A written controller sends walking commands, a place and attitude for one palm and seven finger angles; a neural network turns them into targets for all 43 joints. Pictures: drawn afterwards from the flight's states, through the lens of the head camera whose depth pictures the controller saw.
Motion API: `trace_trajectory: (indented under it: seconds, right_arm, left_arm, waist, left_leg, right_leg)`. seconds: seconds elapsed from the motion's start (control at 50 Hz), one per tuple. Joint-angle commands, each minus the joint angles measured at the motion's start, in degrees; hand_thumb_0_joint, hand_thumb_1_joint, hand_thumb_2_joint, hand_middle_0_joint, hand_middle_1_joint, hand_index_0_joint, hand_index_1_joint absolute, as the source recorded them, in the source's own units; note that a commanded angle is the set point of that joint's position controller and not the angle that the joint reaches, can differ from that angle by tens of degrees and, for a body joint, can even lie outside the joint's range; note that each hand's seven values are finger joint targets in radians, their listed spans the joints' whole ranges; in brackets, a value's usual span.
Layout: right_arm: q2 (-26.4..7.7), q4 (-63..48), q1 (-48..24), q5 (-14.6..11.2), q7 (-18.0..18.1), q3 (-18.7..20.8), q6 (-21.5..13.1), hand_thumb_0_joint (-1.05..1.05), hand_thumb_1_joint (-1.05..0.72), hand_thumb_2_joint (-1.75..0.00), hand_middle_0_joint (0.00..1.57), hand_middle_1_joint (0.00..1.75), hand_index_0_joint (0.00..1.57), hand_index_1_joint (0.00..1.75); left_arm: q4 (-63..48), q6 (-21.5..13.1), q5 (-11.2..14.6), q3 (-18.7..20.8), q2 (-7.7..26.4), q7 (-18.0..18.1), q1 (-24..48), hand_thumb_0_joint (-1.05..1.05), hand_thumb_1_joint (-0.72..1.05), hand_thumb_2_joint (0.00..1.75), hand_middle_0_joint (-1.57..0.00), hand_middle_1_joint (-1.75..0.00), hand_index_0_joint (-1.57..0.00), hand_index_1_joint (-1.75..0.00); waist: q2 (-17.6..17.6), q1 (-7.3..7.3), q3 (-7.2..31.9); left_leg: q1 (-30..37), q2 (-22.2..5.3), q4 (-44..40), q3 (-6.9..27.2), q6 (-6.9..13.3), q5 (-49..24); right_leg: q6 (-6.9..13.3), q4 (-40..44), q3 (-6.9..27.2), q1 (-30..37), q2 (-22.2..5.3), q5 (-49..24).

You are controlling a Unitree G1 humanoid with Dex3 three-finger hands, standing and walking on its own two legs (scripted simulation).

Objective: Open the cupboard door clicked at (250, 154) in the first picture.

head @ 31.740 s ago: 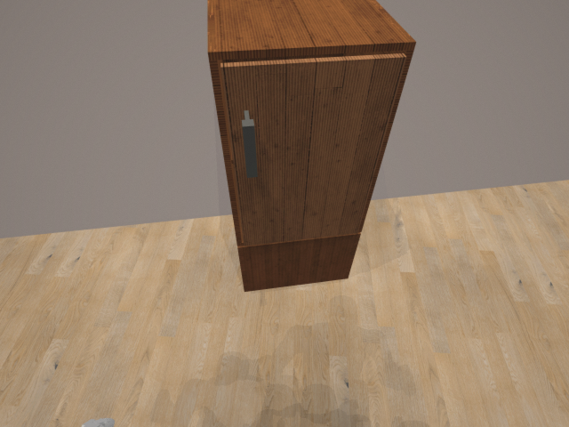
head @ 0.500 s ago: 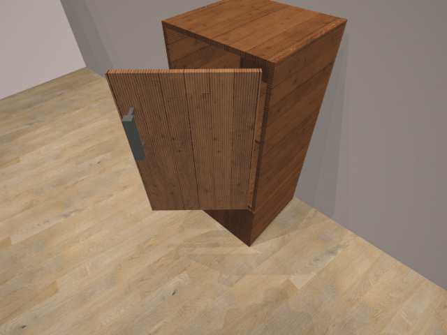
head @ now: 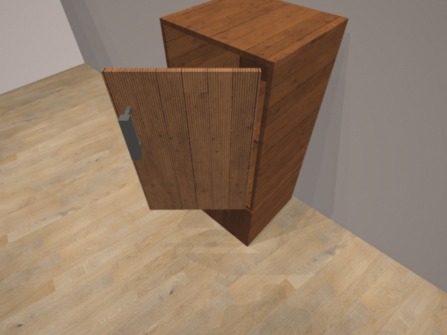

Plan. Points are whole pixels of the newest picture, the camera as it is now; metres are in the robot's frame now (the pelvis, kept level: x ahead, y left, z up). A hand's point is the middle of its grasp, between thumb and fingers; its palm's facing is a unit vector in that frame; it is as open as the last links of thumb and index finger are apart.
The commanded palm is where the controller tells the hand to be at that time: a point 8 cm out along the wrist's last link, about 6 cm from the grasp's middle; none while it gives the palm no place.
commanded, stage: shuffle to correct the standing spot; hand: left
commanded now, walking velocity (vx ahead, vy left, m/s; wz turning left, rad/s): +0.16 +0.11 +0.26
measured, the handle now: (132, 133) +0.61 +0.29 -0.01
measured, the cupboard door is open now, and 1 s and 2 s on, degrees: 43 43 43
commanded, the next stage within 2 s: come to a stop and stand still in 0.40 s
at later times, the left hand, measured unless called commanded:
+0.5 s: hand out of the picture +0.07 +0.20 -0.18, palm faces +0.03 -0.98 -0.20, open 7.3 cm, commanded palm none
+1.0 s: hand out of the picture +0.12 +0.20 -0.18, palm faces +0.08 -0.97 -0.22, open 7.3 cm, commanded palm none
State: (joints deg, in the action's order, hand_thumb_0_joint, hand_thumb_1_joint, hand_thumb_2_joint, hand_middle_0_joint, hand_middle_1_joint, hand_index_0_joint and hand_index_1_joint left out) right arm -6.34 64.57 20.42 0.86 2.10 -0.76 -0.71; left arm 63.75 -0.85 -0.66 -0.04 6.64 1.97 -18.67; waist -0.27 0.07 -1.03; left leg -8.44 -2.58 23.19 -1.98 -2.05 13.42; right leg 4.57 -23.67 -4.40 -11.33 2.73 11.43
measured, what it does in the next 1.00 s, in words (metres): walks ahead: left foot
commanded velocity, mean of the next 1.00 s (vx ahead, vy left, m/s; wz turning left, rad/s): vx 0.01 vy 0.04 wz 0.03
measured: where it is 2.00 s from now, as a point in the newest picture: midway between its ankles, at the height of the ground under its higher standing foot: outside the picture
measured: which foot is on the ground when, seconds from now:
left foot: down 0.00-0.52, up 0.54-0.72, down 0.74-1.00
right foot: down 0.00-1.00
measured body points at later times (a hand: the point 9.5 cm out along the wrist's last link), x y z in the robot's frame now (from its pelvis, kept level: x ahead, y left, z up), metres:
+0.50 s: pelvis +0.07 +0.02 -0.01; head +0.09 +0.01 +0.44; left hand +0.07 +0.25 -0.16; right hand -0.01 -0.17 -0.17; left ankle -0.01 +0.14 -0.74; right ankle +0.09 -0.07 -0.74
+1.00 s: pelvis +0.12 +0.02 -0.01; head +0.15 +0.01 +0.43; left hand +0.12 +0.25 -0.17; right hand +0.23 -0.20 -0.16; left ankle +0.14 +0.16 -0.74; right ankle +0.10 -0.07 -0.74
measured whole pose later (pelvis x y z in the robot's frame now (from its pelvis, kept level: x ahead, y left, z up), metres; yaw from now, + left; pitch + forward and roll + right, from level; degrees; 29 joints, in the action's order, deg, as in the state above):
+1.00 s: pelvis +0.12 +0.02 -0.01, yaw +1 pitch -1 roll +1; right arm -8.6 56.6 5.8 0.7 1.8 2.2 0.9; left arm 59.0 0.5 -1.6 1.3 8.4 2.3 -15.5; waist 0.3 1.6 -4.6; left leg -17.4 -3.4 32.5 -5.4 -1.0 13.9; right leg 2.4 -35.3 -4.7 -13.8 -0.9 20.7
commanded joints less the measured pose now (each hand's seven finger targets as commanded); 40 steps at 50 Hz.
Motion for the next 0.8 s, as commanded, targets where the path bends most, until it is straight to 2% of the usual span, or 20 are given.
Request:
trace_trajectory:
  seconds: [0.0, 0.1, 0.18, 0.22, 0.26, 0.28, 0.3, 0.32, 0.36, 0.44, 0.46, 0.5, 0.52, 0.56, 0.6, 0.66, 0.68, 0.72, 0.74, 0.78]
  right_arm:
    - [-4.30, -0.53, 5.82, 0.22, 0.29, 0.65, -0.90, 0.00, -0.90, -0.90, 0.20, 0.30, 0.20, 0.30]
    - [-4.13, -1.53, 6.29, 0.62, -0.38, 1.15, 0.05, 0.00, -0.90, -0.90, 0.20, 0.30, 0.20, 0.30]
    - [-3.23, -2.42, 7.33, 0.67, -0.65, 1.44, -0.04, 0.00, -0.90, -0.90, 0.20, 0.30, 0.20, 0.30]
    - [-3.05, -1.76, 9.75, 0.72, -0.76, 1.33, -0.54, 0.00, -0.90, -0.90, 0.20, 0.30, 0.20, 0.30]
    - [-4.97, -1.06, 12.53, 1.02, -0.57, 1.74, -1.18, 0.00, -0.90, -0.90, 0.20, 0.30, 0.20, 0.30]
    - [-7.05, -0.69, 13.84, 0.92, -0.30, 2.11, -1.51, 0.00, -0.90, -0.90, 0.20, 0.30, 0.20, 0.30]
    - [-7.83, -0.92, 14.39, 0.75, 0.12, 2.29, -1.66, 0.00, -0.90, -0.90, 0.20, 0.30, 0.20, 0.30]
    - [-7.32, -1.00, 14.76, 0.79, 0.24, 2.11, -2.03, 0.00, -0.90, -0.90, 0.20, 0.30, 0.20, 0.30]
    - [-7.15, -1.55, 13.36, 1.00, 0.14, 1.91, -2.62, 0.00, -0.90, -0.90, 0.20, 0.30, 0.20, 0.30]
    - [-7.76, -2.55, 7.79, 0.75, 0.17, 1.81, -2.79, 0.00, -0.90, -0.90, 0.20, 0.30, 0.20, 0.30]
    - [-7.60, -2.88, 6.92, 0.32, 0.07, 1.86, -2.86, 0.00, -0.90, -0.90, 0.20, 0.30, 0.20, 0.30]
    - [-4.57, -5.40, 5.34, -0.14, -0.78, 1.94, -3.17, 0.00, -0.90, -0.90, 0.20, 0.30, 0.20, 0.30]
    - [-5.86, -6.38, 1.51, 0.15, -0.60, 2.26, -2.53, 0.00, -0.90, -0.90, 0.20, 0.30, 0.20, 0.30]
    - [-3.99, -6.01, -0.14, 0.05, -0.67, 2.24, -1.08, 0.00, -0.90, -0.90, 0.20, 0.30, 0.20, 0.30]
    - [-1.32, -4.61, 1.89, -0.27, -1.14, 2.11, 0.16, 0.00, -0.90, -0.90, 0.20, 0.30, 0.20, 0.30]
    - [0.13, -2.69, 5.22, -0.34, -1.03, 2.17, 0.58, 0.00, -0.90, -0.90, 0.20, 0.30, 0.20, 0.30]
    - [-1.41, -2.67, 5.54, -0.27, -0.92, 2.42, 0.41, 0.00, -0.90, -0.90, 0.20, 0.30, 0.20, 0.30]
    - [-7.89, -5.31, 2.33, 0.30, -0.32, 3.33, -0.32, 0.00, -0.90, -0.90, 0.20, 0.30, 0.20, 0.30]
    - [-9.77, -6.57, 0.55, 0.36, -0.26, 3.78, -0.16, 0.00, -0.90, -0.90, 0.20, 0.30, 0.20, 0.30]
    - [-9.46, -7.15, -3.81, 0.38, 0.37, 3.51, -0.52, 0.00, -0.90, -0.90, 0.20, 0.30, 0.20, 0.30]
  left_arm:
    - [-1.67, -1.11, 0.04, 1.26, 5.48, 0.02, -3.83, 0.00, 0.90, 0.90, -0.20, -0.30, -0.20, -0.30]
    - [-2.49, -0.37, -0.53, 2.78, 7.36, -0.30, -5.66, 0.00, 0.90, 0.90, -0.20, -0.30, -0.20, -0.30]
    - [-3.58, -0.26, -0.72, 4.07, 7.96, -0.24, -5.85, 0.00, 0.90, 0.90, -0.20, -0.30, -0.20, -0.30]
    - [-4.19, -0.24, -0.68, 4.13, 7.33, -0.47, -4.24, 0.00, 0.90, 0.90, -0.20, -0.30, -0.20, -0.30]
    - [-4.89, -0.11, -0.85, 3.59, 5.18, -0.98, -3.42, 0.00, 0.90, 0.90, -0.20, -0.30, -0.20, -0.30]
    - [-5.61, -0.31, -0.95, 3.27, 3.60, -1.35, -2.25, 0.00, 0.90, 0.90, -0.20, -0.30, -0.20, -0.30]
    - [-6.68, -0.70, -1.30, 2.81, 2.35, -1.51, -0.10, 0.00, 0.90, 0.90, -0.20, -0.30, -0.20, -0.30]
    - [-7.55, -1.10, -1.41, 2.57, 2.15, -1.68, 1.95, 0.00, 0.90, 0.90, -0.20, -0.30, -0.20, -0.30]
    - [-8.20, -1.76, -1.04, 2.48, 1.67, -2.06, 4.25, 0.00, 0.90, 0.90, -0.20, -0.30, -0.20, -0.30]
    - [-6.74, -2.07, -0.82, 2.76, 1.11, -2.58, -0.61, 0.00, 0.90, 0.90, -0.20, -0.30, -0.20, -0.30]
    - [-5.18, -2.16, -0.83, 3.35, 2.79, -2.37, -5.08, 0.00, 0.90, 0.90, -0.20, -0.30, -0.20, -0.30]
    - [-1.64, -2.52, -0.61, 5.59, 12.33, -1.26, -16.82, 0.00, 0.90, 0.90, -0.20, -0.30, -0.20, -0.30]
    - [-1.82, -2.14, -0.29, 5.51, 12.24, -0.66, -16.43, 0.00, 0.90, 0.90, -0.20, -0.30, -0.20, -0.30]
    - [-3.70, -1.56, -0.67, 4.45, 8.31, 0.52, -7.33, 0.00, 0.90, 0.90, -0.20, -0.30, -0.20, -0.30]
    - [-5.62, -0.94, -1.26, 3.74, 7.34, 0.56, -1.07, 0.00, 0.90, 0.90, -0.20, -0.30, -0.20, -0.30]
    - [-6.11, -0.07, -0.75, 3.89, 9.17, 0.51, 0.94, 0.00, 0.90, 0.90, -0.20, -0.30, -0.20, -0.30]
    - [-6.32, 0.41, -0.50, 3.87, 9.06, 0.42, 0.95, 0.00, 0.90, 0.90, -0.20, -0.30, -0.20, -0.30]
    - [-7.02, 1.35, -0.17, 3.43, 5.92, 0.28, -2.08, 0.00, 0.90, 0.90, -0.20, -0.30, -0.20, -0.30]
    - [-7.03, 1.50, -0.52, 3.02, 4.91, 0.53, -3.30, 0.00, 0.90, 0.90, -0.20, -0.30, -0.20, -0.30]
    - [-6.17, 1.75, -0.23, 2.58, 3.90, 0.56, -2.81, 0.00, 0.90, 0.90, -0.20, -0.30, -0.20, -0.30]
  waist:
    - [-0.06, 0.00, -3.57]
    - [4.19, 0.91, -6.63]
    - [5.88, 0.23, -8.11]
    - [2.46, -0.94, -8.27]
    - [-6.42, -1.37, -9.54]
    - [-13.05, -1.90, -9.49]
    - [-14.44, -2.39, -11.25]
    - [-11.98, -2.90, -11.10]
    - [-5.41, -2.36, -8.13]
    - [-4.02, 1.74, -2.90]
    - [-1.94, 3.93, -1.54]
    - [15.59, 7.18, 3.45]
    - [11.79, 7.37, 1.49]
    - [10.07, 3.14, -4.91]
    - [10.28, -0.12, -4.84]
    - [6.36, -1.92, -2.78]
    - [4.50, -1.89, -2.51]
    - [-7.94, 0.43, -0.59]
    - [-6.44, 0.87, -0.10]
    - [-12.58, 1.40, -0.47]
  left_leg:
    - [-5.02, -2.04, -3.39, 2.09, 2.99, -0.62]
    - [-10.38, 0.92, 3.56, -0.99, 3.33, 9.36]
    - [-10.20, 0.74, 8.95, -1.54, 3.81, 8.62]
    - [-5.14, 0.48, 2.86, -1.48, 4.24, 7.82]
    - [-3.09, -3.65, -4.92, 4.64, 5.98, 10.01]
    - [-1.21, -9.30, -9.64, 12.24, 8.97, 12.29]
    - [1.61, -13.76, -12.43, 18.41, 12.78, 9.62]
    - [4.50, -15.20, -11.73, 20.01, 15.49, 1.17]
    - [6.37, -15.60, -8.76, 17.60, 17.16, -11.91]
    - [-2.80, -7.64, -1.30, 6.76, 11.93, -15.41]
    - [-9.76, -5.32, 3.85, 3.65, 9.89, -10.54]
    - [-29.09, 4.30, 28.50, -4.94, 4.71, 17.93]
    - [-30.06, 1.81, 37.94, -0.12, 3.79, 21.85]
    - [-26.91, -2.31, 39.54, 3.16, 3.04, 18.93]
    - [-15.58, -1.58, 28.12, 0.74, 2.34, 15.72]
    - [-2.79, 1.80, 9.21, -4.68, 1.01, -2.21]
    - [0.30, 0.99, 4.10, -4.00, 1.27, -7.15]
    - [-2.00, -11.31, 0.25, 7.69, 7.11, -29.34]
    - [-5.68, -15.15, -0.84, 10.11, 10.07, -32.90]
    - [-4.62, -14.91, -2.45, 9.90, 11.95, -41.86]
  right_leg:
    - [-1.21, 6.53, 9.78, 0.83, -8.42, 2.58]
    - [1.60, 10.48, 16.32, -1.12, -11.81, 22.44]
    - [4.95, 13.48, 20.73, -4.94, -16.32, 26.78]
    - [4.24, 9.05, 15.86, -8.62, -13.97, 23.14]
    - [1.85, -2.28, 7.53, -11.31, -6.98, 17.83]
    - [0.24, -12.16, 1.33, -14.90, -3.45, 14.42]
    - [-0.54, -19.52, -1.35, -21.32, -2.50, 15.88]
    - [-0.26, -25.61, 0.21, -25.45, -3.68, 18.43]
    - [-0.60, -27.59, 1.71, -25.61, -6.27, 18.82]
    - [-1.59, -9.54, -2.65, -4.94, -4.65, 7.84]
    - [-1.04, -5.80, -0.58, 5.82, -5.78, 2.41]
    - [8.64, 5.68, 29.54, 23.42, -28.11, -3.29]
    - [12.24, 6.76, 31.41, 17.99, -30.39, -9.70]
    - [11.03, 5.65, 21.00, 5.35, -27.58, -19.00]
    - [7.19, 4.38, 9.06, -4.58, -21.96, -22.34]
    - [2.92, -1.71, 3.69, -9.36, -16.13, -15.90]
    - [1.17, -5.16, 3.23, -9.86, -14.38, -12.35]
    - [-3.76, -11.31, -0.04, -8.52, -7.94, 4.56]
    - [-4.16, -15.29, -0.58, -4.90, -6.16, 13.40]
    - [-4.37, -19.55, 0.90, -5.91, -6.42, 16.46]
